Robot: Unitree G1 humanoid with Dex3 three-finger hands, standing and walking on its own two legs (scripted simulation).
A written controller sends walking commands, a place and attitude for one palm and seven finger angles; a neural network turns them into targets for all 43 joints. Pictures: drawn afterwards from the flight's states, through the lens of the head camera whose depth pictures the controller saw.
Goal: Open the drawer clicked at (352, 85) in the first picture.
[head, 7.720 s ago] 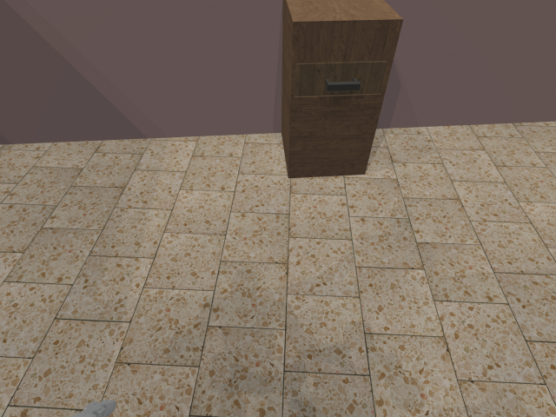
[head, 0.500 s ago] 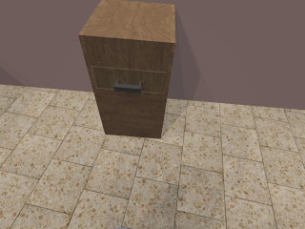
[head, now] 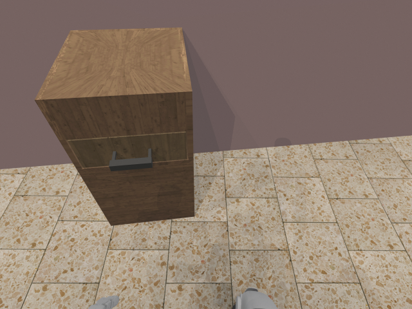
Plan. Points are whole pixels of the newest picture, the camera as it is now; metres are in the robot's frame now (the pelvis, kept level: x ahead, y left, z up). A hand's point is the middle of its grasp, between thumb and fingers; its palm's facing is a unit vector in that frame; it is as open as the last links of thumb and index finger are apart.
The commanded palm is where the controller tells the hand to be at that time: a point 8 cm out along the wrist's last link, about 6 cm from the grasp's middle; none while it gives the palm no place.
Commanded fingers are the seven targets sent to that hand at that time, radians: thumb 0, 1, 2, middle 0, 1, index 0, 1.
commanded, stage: take the last steps up to it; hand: left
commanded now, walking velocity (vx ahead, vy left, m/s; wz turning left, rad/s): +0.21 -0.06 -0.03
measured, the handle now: (131, 158) +0.62 +0.25 -0.20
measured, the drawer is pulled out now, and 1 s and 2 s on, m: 0.00 0.00 0.00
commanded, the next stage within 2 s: come to a stop and stand still in 0.12 s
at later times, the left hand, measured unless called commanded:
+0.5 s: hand out of the picture +0.16 +0.15 -0.18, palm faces +0.08 -0.97 -0.21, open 7.3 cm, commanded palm none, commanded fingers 0.00 0.90 0.90 -0.20 -0.30 -0.20 -0.30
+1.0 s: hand out of the picture +0.10 +0.12 -0.16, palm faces +0.01 -0.96 -0.27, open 7.4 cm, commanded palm none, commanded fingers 0.00 0.90 0.90 -0.20 -0.30 -0.20 -0.30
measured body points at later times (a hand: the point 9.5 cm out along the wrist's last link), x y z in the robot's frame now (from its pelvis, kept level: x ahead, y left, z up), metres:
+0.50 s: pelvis +0.13 -0.03 -0.01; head +0.14 -0.03 +0.44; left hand +0.16 +0.20 -0.16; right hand +0.21 -0.27 -0.16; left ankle +0.17 +0.09 -0.73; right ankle +0.15 -0.13 -0.74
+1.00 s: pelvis +0.08 -0.07 +0.00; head +0.07 -0.10 +0.45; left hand +0.10 +0.17 -0.14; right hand +0.10 -0.31 -0.17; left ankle +0.15 +0.08 -0.73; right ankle +0.04 -0.17 -0.74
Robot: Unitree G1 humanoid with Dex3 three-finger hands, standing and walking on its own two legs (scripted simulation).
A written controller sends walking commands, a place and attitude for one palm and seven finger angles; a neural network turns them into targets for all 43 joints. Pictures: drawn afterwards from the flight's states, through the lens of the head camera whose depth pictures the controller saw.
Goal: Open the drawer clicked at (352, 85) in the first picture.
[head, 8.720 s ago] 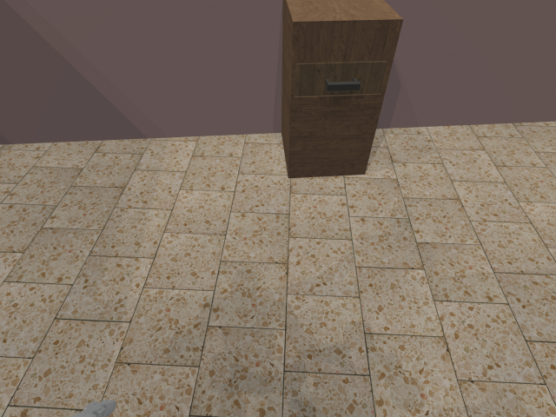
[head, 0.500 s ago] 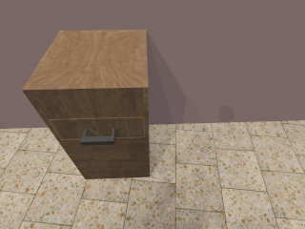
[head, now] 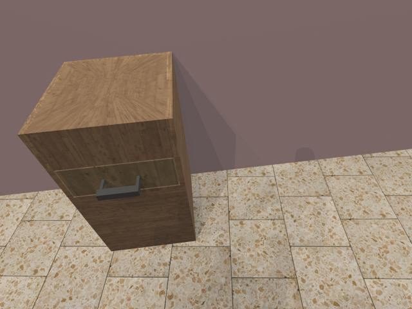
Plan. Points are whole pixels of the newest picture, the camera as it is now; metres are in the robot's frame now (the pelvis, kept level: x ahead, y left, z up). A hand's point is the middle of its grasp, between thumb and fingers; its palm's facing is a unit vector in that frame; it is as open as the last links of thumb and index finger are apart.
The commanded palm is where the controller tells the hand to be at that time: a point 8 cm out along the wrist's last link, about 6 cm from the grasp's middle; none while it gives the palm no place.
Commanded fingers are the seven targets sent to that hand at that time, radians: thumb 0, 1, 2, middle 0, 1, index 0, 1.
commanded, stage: come to a stop and stand still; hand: left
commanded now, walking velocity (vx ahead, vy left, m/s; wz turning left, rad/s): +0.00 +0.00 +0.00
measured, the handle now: (119, 186) +0.54 +0.34 -0.20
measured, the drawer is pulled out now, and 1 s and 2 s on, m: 0.00 0.00 0.00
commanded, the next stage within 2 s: look again from close up in 0.40 s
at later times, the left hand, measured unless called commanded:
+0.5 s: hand out of the picture -0.02 +0.14 -0.17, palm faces +0.07 -0.98 -0.17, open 7.4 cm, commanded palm none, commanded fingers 0.00 0.90 0.90 -0.20 -0.30 -0.20 -0.30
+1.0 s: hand out of the picture +0.00 +0.23 -0.18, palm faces +0.01 -0.98 -0.20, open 7.4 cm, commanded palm none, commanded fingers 0.00 0.90 0.90 -0.20 -0.30 -0.20 -0.30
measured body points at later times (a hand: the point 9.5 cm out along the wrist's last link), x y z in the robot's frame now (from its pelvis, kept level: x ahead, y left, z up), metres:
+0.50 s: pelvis +0.00 -0.02 +0.00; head +0.00 -0.02 +0.45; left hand -0.03 +0.19 -0.16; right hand -0.04 -0.22 -0.16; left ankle +0.03 +0.15 -0.74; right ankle -0.04 -0.10 -0.74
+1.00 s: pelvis +0.00 +0.05 +0.00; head +0.00 +0.06 +0.45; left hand +0.00 +0.28 -0.16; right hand +0.01 -0.18 -0.15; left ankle +0.00 +0.13 -0.74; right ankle -0.04 -0.10 -0.74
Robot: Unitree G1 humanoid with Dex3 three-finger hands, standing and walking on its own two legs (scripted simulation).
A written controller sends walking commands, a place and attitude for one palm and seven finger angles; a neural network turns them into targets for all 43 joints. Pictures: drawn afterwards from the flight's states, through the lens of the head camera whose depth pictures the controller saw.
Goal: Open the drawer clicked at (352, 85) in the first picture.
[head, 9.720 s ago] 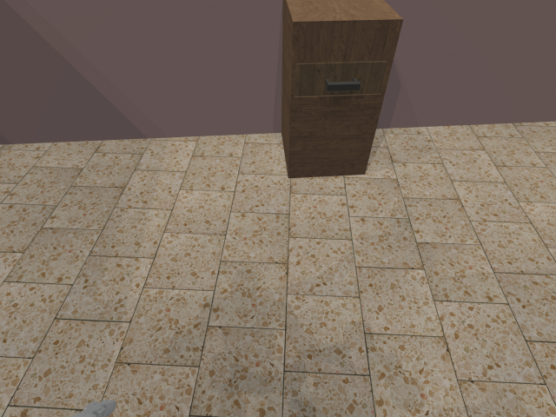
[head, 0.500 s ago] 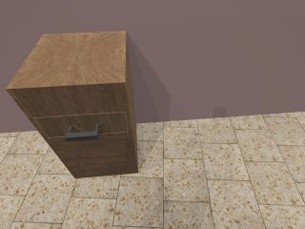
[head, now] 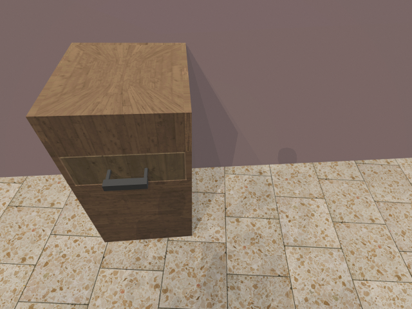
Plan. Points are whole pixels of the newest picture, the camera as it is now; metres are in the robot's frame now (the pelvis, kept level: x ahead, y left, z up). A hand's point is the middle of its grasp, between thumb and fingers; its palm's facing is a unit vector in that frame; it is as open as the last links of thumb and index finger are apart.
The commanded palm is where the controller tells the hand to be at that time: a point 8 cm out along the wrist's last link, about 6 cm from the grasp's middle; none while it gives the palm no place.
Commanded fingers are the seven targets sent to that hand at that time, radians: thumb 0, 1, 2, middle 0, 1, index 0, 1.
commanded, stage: look again from close up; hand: left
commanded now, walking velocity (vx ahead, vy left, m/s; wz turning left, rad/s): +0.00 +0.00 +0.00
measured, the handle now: (126, 178) +0.54 +0.29 -0.20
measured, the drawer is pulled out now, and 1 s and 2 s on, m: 0.00 0.00 0.00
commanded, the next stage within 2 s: shuffle to correct the standing spot in 0.02 s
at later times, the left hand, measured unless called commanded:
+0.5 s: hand out of the picture -0.03 +0.15 -0.18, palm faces +0.16 -0.97 -0.18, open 7.4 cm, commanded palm none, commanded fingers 0.00 0.90 0.90 -0.20 -0.30 -0.20 -0.30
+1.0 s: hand out of the picture +0.11 +0.17 -0.16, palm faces +0.11 -0.95 -0.28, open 7.4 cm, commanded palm none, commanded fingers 0.00 0.90 0.90 -0.20 -0.30 -0.20 -0.30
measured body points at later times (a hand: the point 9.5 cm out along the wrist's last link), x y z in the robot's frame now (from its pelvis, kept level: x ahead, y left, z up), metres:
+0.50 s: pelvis +0.05 +0.00 -0.01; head +0.07 +0.01 +0.44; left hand -0.04 +0.20 -0.16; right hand +0.09 -0.24 -0.16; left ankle +0.05 +0.09 -0.71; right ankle -0.04 -0.15 -0.74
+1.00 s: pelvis +0.06 -0.03 -0.01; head +0.07 -0.06 +0.44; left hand +0.10 +0.22 -0.14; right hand +0.15 -0.24 -0.17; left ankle +0.09 +0.11 -0.72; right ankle +0.06 -0.11 -0.74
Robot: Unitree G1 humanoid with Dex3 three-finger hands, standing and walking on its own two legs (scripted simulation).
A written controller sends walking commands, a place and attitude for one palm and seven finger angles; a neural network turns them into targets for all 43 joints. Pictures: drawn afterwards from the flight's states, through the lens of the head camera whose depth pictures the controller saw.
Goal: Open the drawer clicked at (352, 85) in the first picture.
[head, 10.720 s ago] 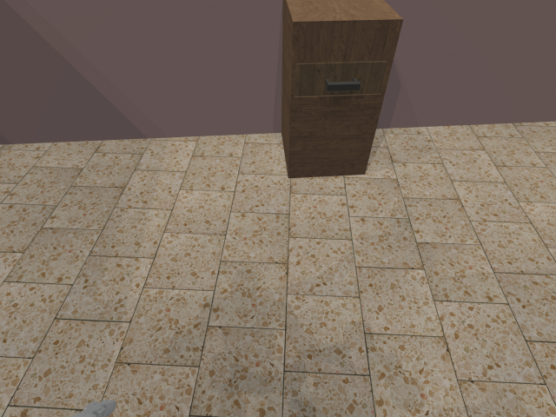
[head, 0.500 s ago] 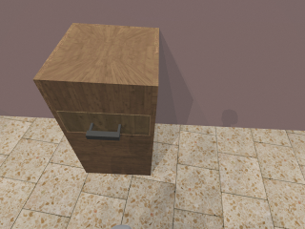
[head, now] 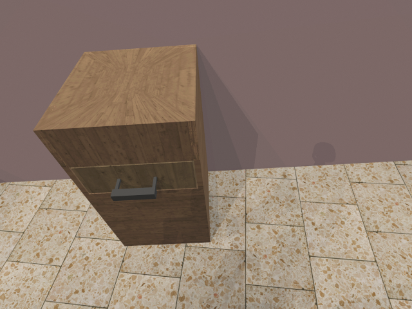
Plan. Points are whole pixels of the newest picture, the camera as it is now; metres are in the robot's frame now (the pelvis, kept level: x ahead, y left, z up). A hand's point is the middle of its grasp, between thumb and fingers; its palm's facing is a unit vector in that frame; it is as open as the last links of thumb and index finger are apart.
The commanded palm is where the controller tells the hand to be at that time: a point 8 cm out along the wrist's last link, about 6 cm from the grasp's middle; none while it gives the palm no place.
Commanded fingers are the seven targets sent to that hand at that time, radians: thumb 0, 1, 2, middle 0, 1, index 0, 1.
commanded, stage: come to a stop and stand still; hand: left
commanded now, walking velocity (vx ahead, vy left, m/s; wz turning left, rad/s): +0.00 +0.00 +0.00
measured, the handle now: (135, 187) +0.50 +0.28 -0.19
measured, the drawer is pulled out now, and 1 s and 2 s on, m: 0.00 0.00 0.00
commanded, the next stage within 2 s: look again from close up in 0.34 s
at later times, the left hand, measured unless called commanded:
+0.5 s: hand out of the picture -0.04 +0.14 -0.16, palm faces +0.07 -0.98 -0.19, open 7.3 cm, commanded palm none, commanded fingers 0.00 0.90 0.90 -0.20 -0.30 -0.20 -0.30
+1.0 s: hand out of the picture -0.03 +0.19 -0.16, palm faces +0.06 -0.98 -0.18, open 7.3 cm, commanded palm none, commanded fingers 0.00 0.90 0.90 -0.20 -0.30 -0.20 -0.30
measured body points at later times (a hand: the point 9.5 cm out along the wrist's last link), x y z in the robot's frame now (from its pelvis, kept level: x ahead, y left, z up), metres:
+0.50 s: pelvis -0.02 -0.02 +0.01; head -0.01 -0.03 +0.46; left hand -0.04 +0.19 -0.14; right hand -0.03 -0.22 -0.16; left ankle -0.03 +0.11 -0.72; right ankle -0.01 -0.08 -0.73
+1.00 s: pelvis -0.02 +0.03 +0.01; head -0.03 +0.03 +0.46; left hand -0.03 +0.24 -0.15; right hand -0.04 -0.17 -0.15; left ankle -0.04 +0.11 -0.73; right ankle -0.01 -0.08 -0.73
